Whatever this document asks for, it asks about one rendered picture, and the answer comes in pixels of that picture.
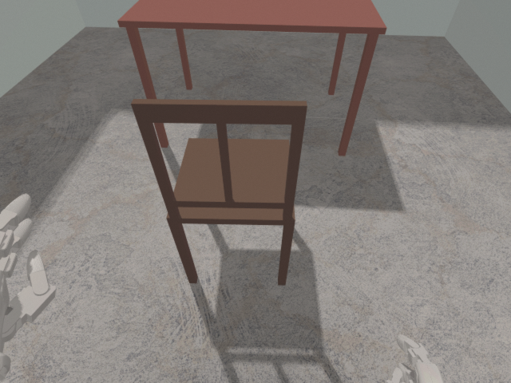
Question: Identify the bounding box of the left robot hand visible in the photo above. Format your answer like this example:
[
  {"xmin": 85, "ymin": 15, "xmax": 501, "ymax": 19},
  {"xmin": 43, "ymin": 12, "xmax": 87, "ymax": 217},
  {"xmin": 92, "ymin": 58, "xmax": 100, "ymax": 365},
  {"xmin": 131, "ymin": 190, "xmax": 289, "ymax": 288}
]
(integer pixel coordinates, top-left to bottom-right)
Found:
[{"xmin": 0, "ymin": 194, "xmax": 56, "ymax": 353}]

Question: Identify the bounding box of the table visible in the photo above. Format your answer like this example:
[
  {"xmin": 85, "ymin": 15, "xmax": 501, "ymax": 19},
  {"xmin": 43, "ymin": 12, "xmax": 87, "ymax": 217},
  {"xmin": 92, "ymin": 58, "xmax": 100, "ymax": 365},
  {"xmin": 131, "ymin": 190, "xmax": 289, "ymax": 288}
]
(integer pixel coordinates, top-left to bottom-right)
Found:
[{"xmin": 117, "ymin": 0, "xmax": 386, "ymax": 156}]

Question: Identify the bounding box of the right robot hand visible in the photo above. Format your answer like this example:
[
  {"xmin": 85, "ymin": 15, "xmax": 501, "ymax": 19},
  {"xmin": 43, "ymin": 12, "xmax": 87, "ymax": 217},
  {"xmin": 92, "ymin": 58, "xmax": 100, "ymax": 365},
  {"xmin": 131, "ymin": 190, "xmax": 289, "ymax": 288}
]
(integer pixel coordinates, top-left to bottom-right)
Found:
[{"xmin": 386, "ymin": 334, "xmax": 445, "ymax": 383}]

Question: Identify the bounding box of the chair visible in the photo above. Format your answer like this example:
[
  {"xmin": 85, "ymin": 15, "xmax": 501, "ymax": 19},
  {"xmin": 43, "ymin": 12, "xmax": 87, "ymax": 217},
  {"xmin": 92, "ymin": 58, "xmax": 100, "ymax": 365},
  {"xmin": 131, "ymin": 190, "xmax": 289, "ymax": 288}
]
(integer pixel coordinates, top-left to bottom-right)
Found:
[{"xmin": 131, "ymin": 99, "xmax": 307, "ymax": 286}]

